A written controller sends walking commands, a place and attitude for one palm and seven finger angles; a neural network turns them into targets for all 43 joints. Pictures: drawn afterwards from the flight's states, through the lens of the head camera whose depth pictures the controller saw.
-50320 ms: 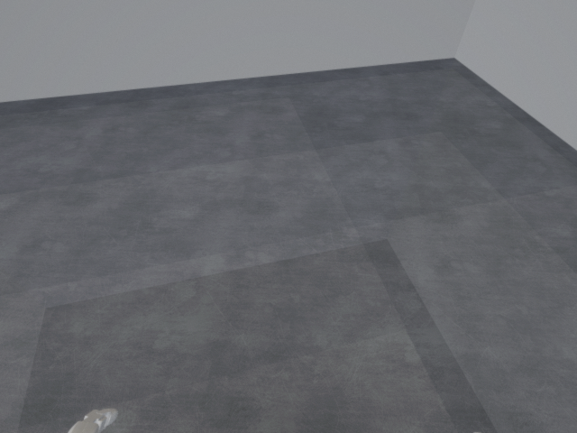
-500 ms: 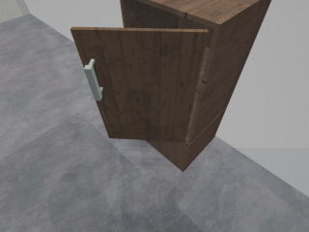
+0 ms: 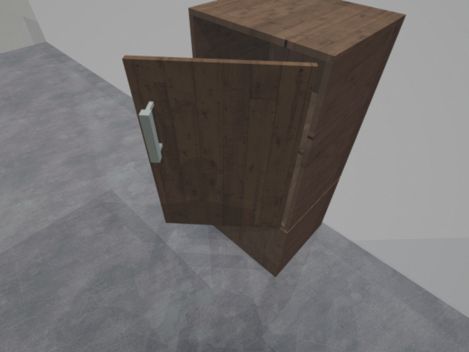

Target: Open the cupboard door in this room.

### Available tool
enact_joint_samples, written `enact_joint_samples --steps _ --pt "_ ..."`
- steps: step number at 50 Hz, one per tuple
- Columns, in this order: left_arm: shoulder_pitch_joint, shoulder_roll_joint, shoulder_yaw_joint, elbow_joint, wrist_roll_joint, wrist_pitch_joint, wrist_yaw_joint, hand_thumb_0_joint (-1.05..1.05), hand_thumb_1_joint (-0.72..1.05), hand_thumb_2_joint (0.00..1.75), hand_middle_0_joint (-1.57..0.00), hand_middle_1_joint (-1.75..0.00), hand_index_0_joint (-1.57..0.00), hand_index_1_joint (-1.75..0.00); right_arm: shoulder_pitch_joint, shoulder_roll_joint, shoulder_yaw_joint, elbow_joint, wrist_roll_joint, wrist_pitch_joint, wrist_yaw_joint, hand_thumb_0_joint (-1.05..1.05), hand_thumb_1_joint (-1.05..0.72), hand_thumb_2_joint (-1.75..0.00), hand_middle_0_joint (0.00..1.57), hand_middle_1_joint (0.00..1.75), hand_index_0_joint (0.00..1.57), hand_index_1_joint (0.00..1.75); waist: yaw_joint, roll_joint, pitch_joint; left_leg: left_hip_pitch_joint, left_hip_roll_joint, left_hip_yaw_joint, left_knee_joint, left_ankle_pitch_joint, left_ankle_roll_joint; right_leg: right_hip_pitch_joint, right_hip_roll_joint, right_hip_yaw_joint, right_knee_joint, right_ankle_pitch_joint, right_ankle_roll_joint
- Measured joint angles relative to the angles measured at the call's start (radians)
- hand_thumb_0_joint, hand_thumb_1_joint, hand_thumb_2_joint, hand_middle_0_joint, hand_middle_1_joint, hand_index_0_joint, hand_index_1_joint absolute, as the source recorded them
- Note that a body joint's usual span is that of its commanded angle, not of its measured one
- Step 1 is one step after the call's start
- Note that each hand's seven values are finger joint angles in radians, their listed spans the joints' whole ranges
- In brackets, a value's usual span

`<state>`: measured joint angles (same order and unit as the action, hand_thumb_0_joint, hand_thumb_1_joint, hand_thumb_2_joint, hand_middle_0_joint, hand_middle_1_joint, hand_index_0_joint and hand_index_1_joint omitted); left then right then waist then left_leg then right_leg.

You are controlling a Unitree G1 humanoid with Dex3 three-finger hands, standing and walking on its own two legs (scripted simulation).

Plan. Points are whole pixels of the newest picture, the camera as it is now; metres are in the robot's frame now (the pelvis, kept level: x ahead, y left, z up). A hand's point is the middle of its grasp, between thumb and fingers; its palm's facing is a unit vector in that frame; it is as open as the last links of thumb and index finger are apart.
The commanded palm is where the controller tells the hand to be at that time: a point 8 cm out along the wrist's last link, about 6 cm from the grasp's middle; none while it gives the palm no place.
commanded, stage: look again from close up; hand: left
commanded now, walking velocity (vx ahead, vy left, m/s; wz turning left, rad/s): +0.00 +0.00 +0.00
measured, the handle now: (153, 132) +0.59 +0.23 +0.05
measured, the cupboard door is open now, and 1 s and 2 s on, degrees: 40 40 40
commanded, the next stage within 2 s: shuffle to correct the standing spot in 0.32 s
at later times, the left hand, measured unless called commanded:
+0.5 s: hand out of the picture +0.02 +0.27 -0.15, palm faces -0.01 -0.94 -0.34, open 7.4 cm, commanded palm none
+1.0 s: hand out of the picture +0.06 +0.19 -0.18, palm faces -0.02 -0.99 -0.17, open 7.4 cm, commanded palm none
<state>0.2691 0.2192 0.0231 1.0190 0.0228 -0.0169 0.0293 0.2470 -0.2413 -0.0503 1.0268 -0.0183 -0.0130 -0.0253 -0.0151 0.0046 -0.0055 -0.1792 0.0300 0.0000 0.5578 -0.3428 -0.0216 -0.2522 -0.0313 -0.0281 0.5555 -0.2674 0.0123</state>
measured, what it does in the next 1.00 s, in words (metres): shifts its weight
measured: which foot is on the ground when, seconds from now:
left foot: down 0.00-1.00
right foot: down 0.00-1.00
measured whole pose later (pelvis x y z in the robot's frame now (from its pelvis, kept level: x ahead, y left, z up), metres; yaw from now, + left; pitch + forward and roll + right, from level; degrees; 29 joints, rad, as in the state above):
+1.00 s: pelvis +0.05 +0.03 +0.00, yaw -2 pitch -2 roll -1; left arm 0.33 0.12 0.01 1.07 0.02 -0.03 0.04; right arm 0.41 -0.12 -0.01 1.14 0.00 -0.01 -0.04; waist -0.03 0.01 0.05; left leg -0.13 0.02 0.06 0.63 -0.42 0.01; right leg -0.23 -0.04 -0.11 0.57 -0.29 -0.01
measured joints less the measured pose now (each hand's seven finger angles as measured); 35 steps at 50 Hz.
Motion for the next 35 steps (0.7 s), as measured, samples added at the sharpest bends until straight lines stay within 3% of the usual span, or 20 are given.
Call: enact_joint_samples --steps 9,18,25,35 --pt "-0.081 0.093 0.000 -0.036 -0.001 0.007 -0.014 0.01 0.90 0.90 -0.20 -0.30 -0.20 -0.29 -0.082 -0.077 0.011 -0.044 -0.005 -0.007 0.013 0.00 -0.91 -0.90 0.20 0.29 0.20 0.30 0.012 -0.019 -0.012 0.017 -0.019 0.015 -0.035 0.040 0.024 0.027 -0.017 0.015 -0.061 0.058 0.023" --pt "-0.090 0.132 -0.010 -0.029 0.002 0.016 -0.026 0.01 0.90 0.90 -0.20 -0.30 -0.20 -0.29 -0.089 -0.087 0.031 -0.045 -0.006 0.004 0.035 0.00 -0.91 -0.90 0.20 0.30 0.20 0.30 0.017 -0.011 0.000 0.010 -0.042 0.015 -0.088 0.091 0.035 0.021 -0.038 0.016 -0.109 0.103 0.032" --pt "-0.044 0.103 -0.022 0.009 0.001 0.023 -0.021 0.01 0.90 0.90 -0.20 -0.30 -0.20 -0.29 -0.054 -0.062 0.041 -0.001 -0.005 0.018 0.038 0.00 -0.91 -0.90 0.20 0.30 0.20 0.30 0.018 0.002 0.012 0.007 -0.045 0.011 -0.106 0.103 0.033 0.016 -0.041 0.012 -0.120 0.108 0.035" --pt "0.090 -0.026 -0.030 0.050 0.000 0.030 -0.022 0.01 0.90 0.90 -0.20 -0.30 -0.20 -0.29 0.066 0.027 0.052 0.067 -0.003 0.035 0.035 0.00 -0.91 -0.90 0.20 0.30 0.20 0.30 0.024 0.001 0.001 -0.007 -0.026 0.014 -0.012 0.011 0.033 0.009 -0.022 0.017 -0.050 0.031 0.029"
